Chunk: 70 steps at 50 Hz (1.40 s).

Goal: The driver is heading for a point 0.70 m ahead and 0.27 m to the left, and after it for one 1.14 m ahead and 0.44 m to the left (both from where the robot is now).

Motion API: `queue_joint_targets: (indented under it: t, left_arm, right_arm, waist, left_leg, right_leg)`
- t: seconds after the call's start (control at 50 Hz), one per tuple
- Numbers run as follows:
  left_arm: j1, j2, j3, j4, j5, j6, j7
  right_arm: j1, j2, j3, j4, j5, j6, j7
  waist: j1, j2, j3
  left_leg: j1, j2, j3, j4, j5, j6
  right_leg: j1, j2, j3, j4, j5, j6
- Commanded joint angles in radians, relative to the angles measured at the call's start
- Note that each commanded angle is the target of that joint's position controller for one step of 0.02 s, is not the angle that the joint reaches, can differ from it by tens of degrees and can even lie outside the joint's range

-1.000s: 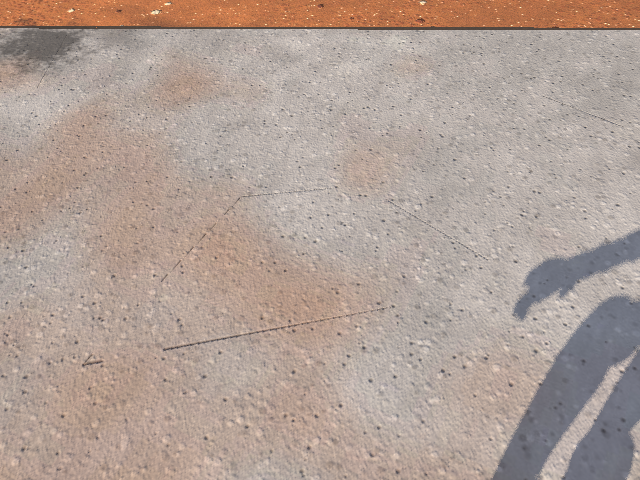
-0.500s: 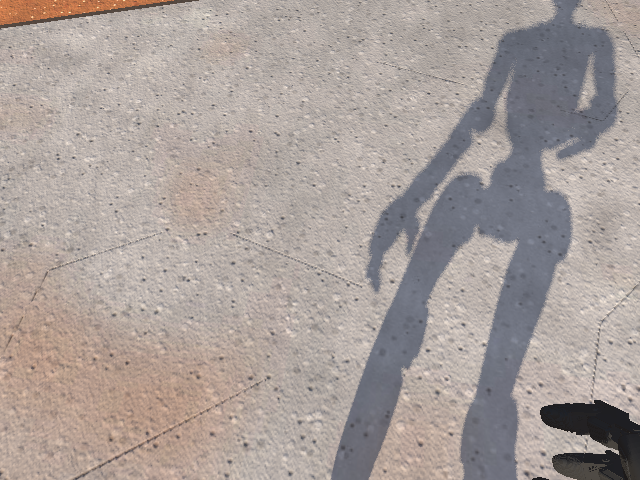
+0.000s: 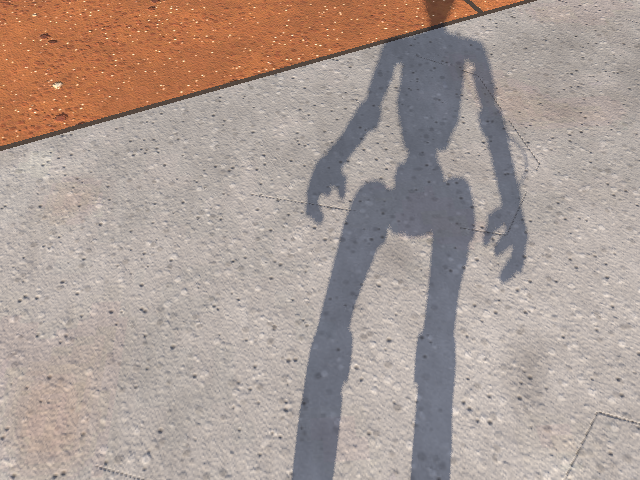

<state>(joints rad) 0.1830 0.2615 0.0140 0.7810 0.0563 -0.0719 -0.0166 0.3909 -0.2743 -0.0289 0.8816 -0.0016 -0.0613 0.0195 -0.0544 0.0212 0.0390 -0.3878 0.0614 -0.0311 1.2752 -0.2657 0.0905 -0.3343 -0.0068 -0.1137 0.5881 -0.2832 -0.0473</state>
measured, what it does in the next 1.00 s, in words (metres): walks ahead, turning left: left foot, then right foot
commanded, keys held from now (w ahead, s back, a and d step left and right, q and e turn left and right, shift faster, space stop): w+q+shift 0.84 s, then w+shift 0.16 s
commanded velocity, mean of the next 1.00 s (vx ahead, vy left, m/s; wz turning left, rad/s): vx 1.00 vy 0.00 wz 0.85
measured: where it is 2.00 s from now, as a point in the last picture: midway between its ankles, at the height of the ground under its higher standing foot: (73, 229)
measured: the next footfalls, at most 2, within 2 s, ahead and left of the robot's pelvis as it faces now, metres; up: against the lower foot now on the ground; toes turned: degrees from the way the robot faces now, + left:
left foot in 0.32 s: +0.48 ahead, +0.09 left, +0.00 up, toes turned +19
right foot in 0.74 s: +0.94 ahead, +0.14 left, +0.00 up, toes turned +43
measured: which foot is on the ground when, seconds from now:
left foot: up 0.00-0.30, down 0.32-0.74, up 0.76-1.00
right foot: down 0.00-0.30, up 0.32-0.72, down 0.74-1.00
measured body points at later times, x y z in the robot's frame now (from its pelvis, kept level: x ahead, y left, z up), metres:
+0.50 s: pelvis +0.46 +0.09 +0.00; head +0.48 +0.09 +0.45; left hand +0.57 +0.37 -0.07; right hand +0.58 -0.19 -0.13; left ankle +0.45 +0.08 -0.73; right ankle +0.56 -0.09 -0.64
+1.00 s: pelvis +0.88 +0.26 +0.01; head +0.88 +0.28 +0.46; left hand +0.62 +0.42 -0.11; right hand +1.23 +0.29 -0.05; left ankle +0.85 +0.41 -0.65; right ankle +0.91 +0.11 -0.73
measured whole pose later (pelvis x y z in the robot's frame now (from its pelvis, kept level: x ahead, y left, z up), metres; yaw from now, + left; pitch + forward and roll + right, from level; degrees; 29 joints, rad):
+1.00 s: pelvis +0.88 +0.26 +0.01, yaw +52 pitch +2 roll -3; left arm 0.48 0.33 0.06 0.87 0.03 -0.10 -0.01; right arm 0.04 -0.36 -0.04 0.63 -0.04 -0.01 0.07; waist 0.07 0.06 -0.01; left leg -0.75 0.02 -0.05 1.10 -0.14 0.09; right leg -0.02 0.01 -0.17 0.30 -0.31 0.02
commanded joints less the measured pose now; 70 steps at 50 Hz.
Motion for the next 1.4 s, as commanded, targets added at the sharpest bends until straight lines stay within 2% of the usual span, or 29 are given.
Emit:
queue_joint_targets:
  t: [0.02, 0.12, 0.2, 0.24, 0.28, 0.3, 0.32, 0.34, 0.36, 0.4, 0.48, 0.58, 0.64, 0.7, 0.72, 0.74, 0.76, 0.78, 0.82, 0.9, 1.06, 1.14, 1.16, 1.18, 1.2, 1.22, 1.26, 1.28, 1.4]
  left_arm:
    - [0.105, 0.091, 0.039, -0.001, -0.024, -0.039, 0.005]
    - [0.1, 0.053, 0.031, 0.048, -0.035, -0.071, 0.005]
    - [0.15, 0.138, 0.042, 0.068, -0.04, -0.07, 0.03]
    - [0.164, 0.207, 0.059, 0.056, -0.034, -0.044, 0.048]
    - [0.085, 0.265, 0.079, 0.021, -0.021, -0.003, 0.059]
    - [0.06, 0.261, 0.081, 0.012, -0.015, 0.011, 0.049]
    - [0.024, 0.158, 0.06, 0.001, -0.015, 0.005, 0.024]
    - [0.147, 0.082, 0.031, -0.121, -0.026, -0.019, 0.018]
    - [0.088, 0.123, 0.021, -0.144, -0.017, -0.049, 0.023]
    - [0.0, 0.146, 0.018, -0.143, -0.011, -0.063, 0.024]
    - [-0.025, 0.106, -0.001, -0.156, 0.023, 0.013, 0.016]
    - [-0.269, 0.052, -0.03, -0.26, -0.019, 0.009, -0.005]
    - [-0.301, 0.081, -0.023, -0.286, -0.029, 0.001, 0.001]
    - [-0.047, 0.191, 0.025, -0.222, -0.036, -0.008, 0.028]
    - [0.177, 0.236, 0.049, -0.168, -0.036, -0.011, 0.045]
    - [0.39, 0.299, 0.075, -0.13, -0.007, -0.015, 0.067]
    - [0.281, 0.362, 0.085, -0.149, 0.021, -0.013, 0.058]
    - [0.147, 0.27, 0.086, -0.173, 0.01, -0.003, 0.049]
    - [0.089, 0.135, 0.054, -0.15, 0.002, 0.004, 0.041]
    - [0.191, 0.085, 0.037, -0.025, -0.026, -0.036, 0.017]
    - [0.276, 0.17, 0.043, 0.064, -0.041, -0.056, 0.001]
    - [0.301, 0.277, 0.057, 0.112, -0.043, -0.028, 0.02]
    - [0.288, 0.266, 0.053, 0.11, -0.057, -0.023, 0.025]
    - [0.329, 0.156, 0.032, 0.074, -0.05, -0.023, 0.019]
    - [0.48, 0.075, 0.015, 0.053, -0.101, -0.015, 0.025]
    - [0.327, 0.171, 0.042, 0.041, -0.077, -0.008, 0.039]
    - [0.233, 0.102, 0.024, 0.022, -0.067, -0.013, 0.031]
    - [0.234, 0.088, 0.024, 0.032, -0.052, 0.002, 0.025]
    - [0.194, 0.004, 0.01, 0.02, -0.031, 0.043, 0.002]
  right_arm:
    - [-0.006, -0.045, -0.018, -0.067, -0.015, 0.031, 0.018]
    - [-0.24, -0.006, -0.002, -0.167, -0.015, 0.051, 0.05]
    - [-0.349, -0.03, 0.008, -0.207, -0.018, 0.042, 0.074]
    - [-0.247, -0.079, -0.005, -0.173, -0.01, 0.042, 0.066]
    - [0.071, -0.161, -0.043, -0.088, -0.009, 0.046, 0.046]
    - [0.245, -0.207, -0.073, -0.031, -0.008, 0.048, 0.023]
    - [0.167, -0.25, -0.1, -0.031, 0.015, 0.061, 0.001]
    - [0.047, -0.373, -0.115, -0.082, -0.027, 0.074, 0.002]
    - [0.043, -0.352, -0.123, -0.121, -0.022, 0.072, -0.003]
    - [0.007, -0.227, -0.095, -0.085, -0.018, 0.05, -0.017]
    - [-0.05, -0.184, -0.07, -0.098, -0.002, -0.009, -0.021]
    - [0.021, -0.202, -0.087, -0.091, 0.006, -0.02, -0.006]
    - [0.046, -0.216, -0.096, -0.085, 0.006, -0.016, -0.008]
    - [-0.019, -0.282, -0.11, -0.102, -0.006, -0.018, -0.012]
    - [-0.087, -0.287, -0.11, -0.117, -0.012, -0.025, -0.006]
    - [-0.105, -0.149, -0.073, -0.148, -0.016, -0.037, -0.008]
    - [0.031, -0.036, -0.033, -0.213, 0.039, -0.032, -0.008]
    - [-0.015, -0.125, -0.031, -0.18, 0.006, -0.011, -0.02]
    - [-0.138, -0.164, -0.044, -0.181, -0.026, 0.012, 0.003]
    - [-0.228, -0.057, -0.008, -0.258, -0.046, 0.049, 0.051]
    - [-0.502, -0.065, 0.033, -0.353, -0.039, 0.023, 0.082]
    - [-0.23, -0.124, 0.011, -0.249, -0.068, -0.001, 0.036]
    - [-0.058, -0.161, -0.006, -0.19, -0.081, -0.011, 0.018]
    - [0.042, -0.246, -0.027, -0.152, -0.095, -0.015, -0.004]
    - [0.035, -0.306, -0.05, -0.172, -0.075, -0.012, -0.011]
    - [0.035, -0.257, -0.056, -0.167, -0.024, -0.005, -0.017]
    - [-0.089, -0.124, -0.021, -0.126, -0.018, -0.02, -0.015]
    - [-0.114, -0.086, -0.009, -0.121, -0.015, -0.025, -0.02]
    - [-0.197, -0.078, -0.002, -0.066, -0.008, -0.047, -0.011]
  waist:
    - [0.04, -0.087, -0.024]
    - [0.012, -0.1, 0.089]
    - [0.01, -0.046, 0.096]
    - [-0.051, -0.1, 0.004]
    - [-0.219, -0.136, -0.156]
    - [-0.277, -0.086, -0.217]
    - [-0.208, 0.139, -0.099]
    - [-0.013, 0.306, -0.205]
    - [-0.066, 0.113, -0.28]
    - [0.017, -0.125, -0.031]
    - [0.098, -0.121, 0.04]
    - [-0.016, -0.024, 0.042]
    - [-0.042, 0.021, 0.005]
    - [0.098, 0.025, -0.161]
    - [0.232, 0.018, -0.253]
    - [0.287, -0.122, -0.373]
    - [0.126, -0.47, -0.49]
    - [0.121, -0.299, -0.35]
    - [0.117, -0.057, -0.127]
    - [0.065, -0.097, -0.008]
    - [0.071, -0.045, 0.117]
    - [-0.078, -0.144, -0.089]
    - [-0.164, -0.15, -0.175]
    - [-0.127, -0.005, -0.319]
    - [-0.045, 0.199, -0.566]
    - [-0.09, -0.013, -0.529]
    - [0.003, 0.009, -0.175]
    - [0.035, 0.022, -0.108]
    - [0.131, 0.087, -0.078]
  left_leg:
    - [-0.28, 0.083, -0.037, 0.028, 0.032, -0.005]
    - [-0.345, 0.071, 0.06, -0.198, 0.278, 0.002]
    - [-0.176, -0.027, 0.208, -0.514, 0.397, 0.064]
    - [-0.049, -0.112, 0.254, -0.534, 0.318, 0.087]
    - [0.277, -0.159, 0.209, -0.521, 0.175, 0.133]
    - [0.493, -0.169, 0.142, -0.586, 0.09, 0.161]
    - [0.538, -0.101, -0.022, -0.66, 0.039, 0.197]
    - [0.768, 0.124, -0.61, -0.792, 0.049, 0.406]
    - [0.786, 0.199, -0.836, -0.999, -0.186, 0.436]
    - [0.45, 0.147, -0.7, -1.067, -0.142, 0.322]
    - [0.078, -0.015, -0.417, -1.086, 0.105, 0.274]
    - [0.073, -0.099, -0.333, -1.08, 0.392, 0.18]
    - [0.212, -0.063, -0.37, -1.016, 0.541, 0.142]
    - [0.271, -0.07, -0.382, -0.701, 0.812, 0.072]
    - [0.169, -0.103, -0.353, -0.457, 0.762, 0.053]
    - [-0.003, -0.163, -0.275, -0.112, 0.272, 0.052]
    - [-0.271, -0.245, -0.158, 0.127, -0.25, 0.019]
    - [-0.391, -0.134, -0.116, 0.179, -0.131, 0.033]
    - [-0.372, -0.05, -0.068, 0.093, -0.02, 0.019]
    - [-0.38, 0.015, -0.085, 0.019, 0.001, 0.007]
    - [-0.156, -0.057, 0.103, -0.556, 0.272, 0.029]
    - [0.202, -0.161, 0.135, -0.69, 0.137, 0.071]
    - [0.431, -0.107, 0.083, -0.783, 0.262, 0.086]
    - [0.707, 0.144, -0.137, -0.697, 0.439, 0.097]
    - [0.968, 0.459, -0.618, -0.699, 0.868, 0.265]
    - [0.853, 0.363, -0.469, -0.702, 1.089, 0.243]
    - [0.537, 0.259, -0.255, -0.815, 0.996, 0.174]
    - [0.426, 0.219, -0.2, -0.863, 0.976, 0.147]
    - [0.125, 0.076, 0.063, -0.997, 0.931, 0.099]
  right_leg:
    - [0.224, -0.287, 0.28, -0.395, 0.042, -0.073]
    - [0.175, -0.179, -0.074, -0.48, 0.365, -0.023]
    - [0.277, -0.183, -0.188, -0.472, 0.839, 0.01]
    - [0.397, -0.204, -0.189, -0.285, 1.263, 0.03]
    - [0.353, -0.241, -0.152, 0.136, 1.391, 0.013]
    - [0.228, -0.215, -0.134, 0.467, 1.165, 0.003]
    - [-0.048, -0.01, -0.112, 0.873, 0.172, 0.031]
    - [-0.464, 0.089, 0.045, 1.16, -0.231, 0.083]
    - [-0.549, 0.039, 0.21, 1.127, -0.165, 0.063]
    - [-0.483, -0.058, 0.218, 0.878, -0.069, 0.06]
    - [-0.279, -0.128, 0.177, 0.595, -0.078, 0.12]
    - [-0.164, -0.063, 0.1, 0.131, 0.344, 0.111]
    - [-0.107, -0.022, 0.117, -0.011, 0.378, 0.085]
    - [0.226, 0.037, 0.142, -0.058, 0.198, 0.057]
    - [0.46, -0.005, 0.152, -0.041, 0.123, 0.044]
    - [0.69, -0.225, 0.368, -0.049, -0.228, 0.019]
    - [0.816, -0.498, 0.981, -0.297, -0.465, -0.082]
    - [0.671, -0.452, 1.015, -0.351, -0.674, -0.109]
    - [0.413, -0.355, 0.647, -0.334, -0.357, -0.083]
    - [0.234, -0.279, 0.35, -0.404, -0.039, -0.054]
    - [0.155, -0.213, 0.018, -0.621, 0.479, -0.074]
    - [0.356, -0.22, 0.003, -0.122, 1.263, -0.051]
    - [0.251, -0.177, -0.012, 0.151, 1.126, -0.025]
    - [0.026, -0.078, 0.005, 0.517, 0.324, -0.013]
    - [-0.254, 0.066, 0.132, 0.936, -0.316, 0.012]
    - [-0.285, 0.022, 0.237, 0.923, -0.203, 0.004]
    - [-0.345, -0.042, 0.186, 0.728, -0.14, 0.016]
    - [-0.305, -0.054, 0.186, 0.655, -0.128, 0.027]
    - [-0.04, -0.018, 0.086, 0.213, 0.12, 0.046]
